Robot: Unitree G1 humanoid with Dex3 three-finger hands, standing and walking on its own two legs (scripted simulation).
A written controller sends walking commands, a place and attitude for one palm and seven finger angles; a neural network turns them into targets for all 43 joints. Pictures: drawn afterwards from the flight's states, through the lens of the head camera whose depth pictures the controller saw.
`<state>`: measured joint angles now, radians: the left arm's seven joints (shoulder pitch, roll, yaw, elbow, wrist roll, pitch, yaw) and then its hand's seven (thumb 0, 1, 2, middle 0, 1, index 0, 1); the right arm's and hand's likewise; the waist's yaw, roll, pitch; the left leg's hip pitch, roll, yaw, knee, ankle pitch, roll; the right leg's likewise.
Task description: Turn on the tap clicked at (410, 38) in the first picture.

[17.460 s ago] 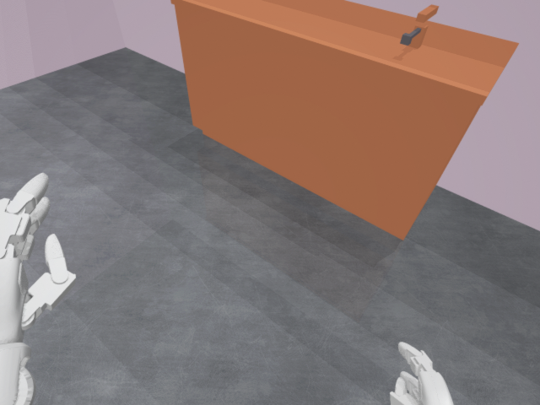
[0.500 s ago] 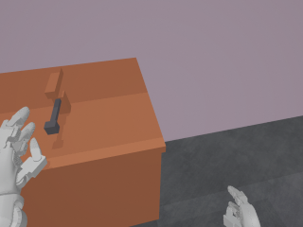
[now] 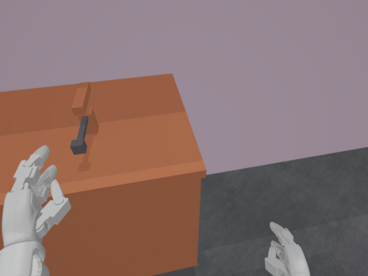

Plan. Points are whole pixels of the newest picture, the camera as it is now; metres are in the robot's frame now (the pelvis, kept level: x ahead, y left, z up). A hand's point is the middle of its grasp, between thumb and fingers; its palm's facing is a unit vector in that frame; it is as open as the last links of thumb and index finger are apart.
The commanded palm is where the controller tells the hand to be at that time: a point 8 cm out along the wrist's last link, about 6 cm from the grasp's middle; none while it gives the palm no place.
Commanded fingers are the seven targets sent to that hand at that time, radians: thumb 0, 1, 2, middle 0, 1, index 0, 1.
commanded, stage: turn the palm inward beside the body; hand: left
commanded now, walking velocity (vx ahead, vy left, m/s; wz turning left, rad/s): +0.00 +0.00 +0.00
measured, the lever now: (78, 146) +0.36 +0.32 +0.10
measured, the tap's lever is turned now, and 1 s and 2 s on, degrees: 0 0 0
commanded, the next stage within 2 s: reach beside the lever's end, fingers flat in 0.54 s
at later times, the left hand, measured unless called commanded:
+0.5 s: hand (81, 191) +0.20 +0.21 +0.15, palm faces +0.49 -0.86 -0.13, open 7.4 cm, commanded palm +0.15 +0.25 +0.16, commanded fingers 0.00 0.90 0.90 -0.20 -0.30 -0.20 -0.30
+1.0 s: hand (79, 184) +0.22 +0.23 +0.15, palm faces +0.51 -0.85 -0.13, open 7.4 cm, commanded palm +0.18 +0.27 +0.15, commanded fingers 0.00 0.90 0.90 -0.20 -0.30 -0.20 -0.30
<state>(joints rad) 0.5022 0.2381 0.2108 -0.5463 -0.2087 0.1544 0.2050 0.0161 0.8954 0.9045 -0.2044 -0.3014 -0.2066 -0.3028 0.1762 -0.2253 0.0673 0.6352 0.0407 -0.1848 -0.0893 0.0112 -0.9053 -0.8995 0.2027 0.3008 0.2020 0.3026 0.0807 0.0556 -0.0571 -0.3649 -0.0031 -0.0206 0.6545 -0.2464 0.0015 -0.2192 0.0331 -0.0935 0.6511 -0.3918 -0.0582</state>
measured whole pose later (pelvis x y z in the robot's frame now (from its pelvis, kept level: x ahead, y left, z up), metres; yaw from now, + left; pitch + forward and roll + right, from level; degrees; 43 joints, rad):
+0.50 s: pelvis +0.02 -0.02 +0.00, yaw +0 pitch -1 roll +0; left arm 0.50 0.22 0.22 -0.55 -0.23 0.18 0.21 0.02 0.90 0.90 -0.20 -0.30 -0.21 -0.30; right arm 0.19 -0.24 0.05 0.64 0.04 -0.23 -0.08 0.01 -0.91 -0.90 0.20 0.30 0.20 0.30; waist 0.09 0.05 -0.08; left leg -0.36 0.00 -0.03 0.65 -0.27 -0.02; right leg -0.21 0.04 -0.10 0.64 -0.42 -0.08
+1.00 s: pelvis +0.02 -0.02 +0.00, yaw +0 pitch -1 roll +1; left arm 0.39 0.23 0.28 -0.39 -0.23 0.14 0.18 0.02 0.90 0.90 -0.20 -0.30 -0.20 -0.30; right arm 0.19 -0.24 0.04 0.67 0.04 -0.22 -0.10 0.01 -0.91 -0.90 0.20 0.30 0.20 0.30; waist 0.08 0.05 -0.06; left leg -0.34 0.01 -0.03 0.62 -0.26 -0.03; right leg -0.19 0.05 -0.10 0.61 -0.41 -0.08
